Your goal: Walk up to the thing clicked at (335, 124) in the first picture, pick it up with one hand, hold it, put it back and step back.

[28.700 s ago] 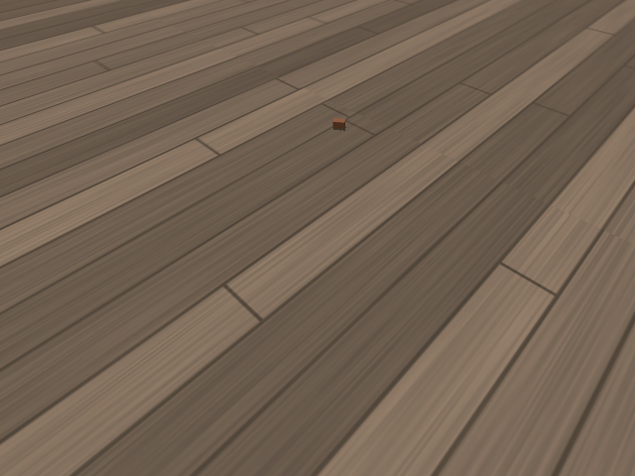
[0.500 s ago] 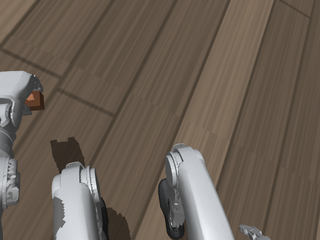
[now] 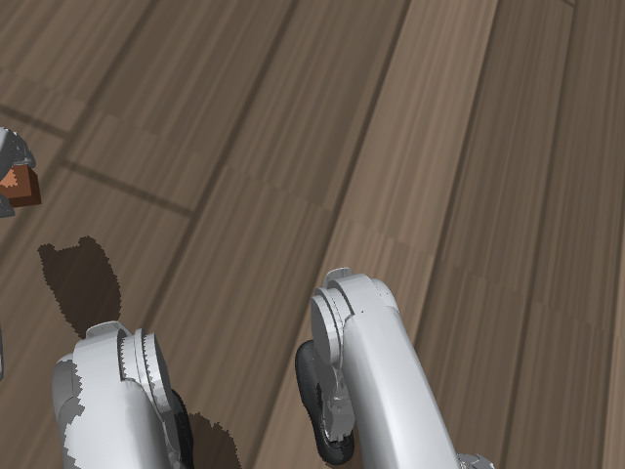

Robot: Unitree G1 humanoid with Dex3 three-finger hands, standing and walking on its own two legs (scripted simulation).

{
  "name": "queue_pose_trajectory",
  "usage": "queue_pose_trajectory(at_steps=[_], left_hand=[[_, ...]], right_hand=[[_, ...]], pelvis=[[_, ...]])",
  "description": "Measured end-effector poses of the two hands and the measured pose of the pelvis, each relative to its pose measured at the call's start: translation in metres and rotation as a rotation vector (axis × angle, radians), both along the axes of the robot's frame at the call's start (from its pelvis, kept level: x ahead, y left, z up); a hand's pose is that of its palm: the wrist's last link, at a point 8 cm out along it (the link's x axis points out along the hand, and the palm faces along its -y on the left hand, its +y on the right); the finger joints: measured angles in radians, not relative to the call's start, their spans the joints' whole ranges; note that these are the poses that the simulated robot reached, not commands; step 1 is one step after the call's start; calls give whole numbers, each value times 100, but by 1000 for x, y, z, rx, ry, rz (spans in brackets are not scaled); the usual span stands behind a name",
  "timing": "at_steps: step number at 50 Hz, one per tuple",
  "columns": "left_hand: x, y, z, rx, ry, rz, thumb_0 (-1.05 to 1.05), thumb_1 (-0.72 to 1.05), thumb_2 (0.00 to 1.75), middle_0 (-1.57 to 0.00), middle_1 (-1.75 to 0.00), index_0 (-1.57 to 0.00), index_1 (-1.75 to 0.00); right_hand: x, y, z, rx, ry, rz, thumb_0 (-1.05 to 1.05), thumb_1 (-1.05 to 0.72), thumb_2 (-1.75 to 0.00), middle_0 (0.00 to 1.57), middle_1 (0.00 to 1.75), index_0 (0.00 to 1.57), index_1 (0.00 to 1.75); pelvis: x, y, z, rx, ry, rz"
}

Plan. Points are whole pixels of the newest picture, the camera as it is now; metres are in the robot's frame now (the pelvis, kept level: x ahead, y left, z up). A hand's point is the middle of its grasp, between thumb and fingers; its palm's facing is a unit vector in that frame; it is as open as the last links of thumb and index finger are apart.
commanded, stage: lower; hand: left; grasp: from above
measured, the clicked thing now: (2, 188) +0.51 +0.29 -0.20
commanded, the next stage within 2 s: rest in 0.38 s
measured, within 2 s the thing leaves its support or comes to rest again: rests again in 1.60 s
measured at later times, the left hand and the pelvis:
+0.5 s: hand (11, 202) +0.49 +0.29 -0.22, palm faces -0.46 -0.04 -0.89, open 7.0 cm; pelvis +0.00 +0.00 -0.03, yaw -2 degrees
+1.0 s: hand (23, 211) +0.49 +0.29 -0.26, palm faces -0.47 -0.07 -0.88, open 7.0 cm; pelvis +0.00 +0.00 -0.04, yaw -4 degrees
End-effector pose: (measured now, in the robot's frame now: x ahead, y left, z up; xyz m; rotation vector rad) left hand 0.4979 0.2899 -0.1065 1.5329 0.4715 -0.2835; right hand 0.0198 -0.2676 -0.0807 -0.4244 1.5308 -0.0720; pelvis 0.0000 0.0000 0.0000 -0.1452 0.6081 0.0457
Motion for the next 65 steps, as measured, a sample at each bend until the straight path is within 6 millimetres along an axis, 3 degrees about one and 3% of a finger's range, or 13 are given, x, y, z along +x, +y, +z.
queue_pose_trajectory(at_steps=[15, 31, 45, 65], left_hand=[[-4, 2, -30, -17, 30, -11, 1, 46, 0, -105, -7, -107, -3], [2, 0, -65, -8, 7, -8, 1, 47, 1, -103, -10, -104, -6], [4, 2, -89, -35, 14, 26, 1, 48, 0, -102, -9, -104, -6], [4, 0, -103, -29, 0, 11, 1, 47, 2, -102, -11, -104, -7]], right_hand=[[5, -2, -5, -16, -2, 45, 0, -92, -90, 20, 30, 20, 30], [-4, 2, -12, -12, 35, 72, 0, -91, -89, 20, 30, 20, 30], [-4, 2, -5, -32, 36, 119, 0, -91, -89, 20, 30, 20, 30], [-8, 6, 1, -31, 43, 175, 0, -91, -89, 20, 30, 20, 30]], pelvis=[[0, 1, -14, -17, -23, -4], [3, 1, -30, -33, -35, -22], [2, 3, -35, -57, -64, -31], [1, 5, -40, -76, -94, -48]])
